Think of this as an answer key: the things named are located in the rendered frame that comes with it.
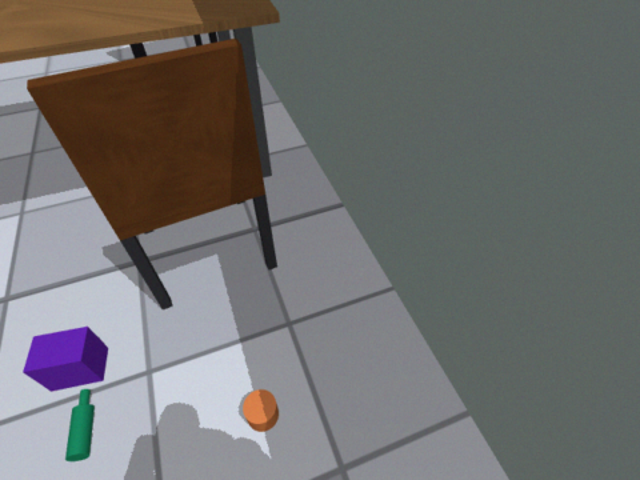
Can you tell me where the table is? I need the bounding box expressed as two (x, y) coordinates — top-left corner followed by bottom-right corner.
(0, 0), (280, 178)

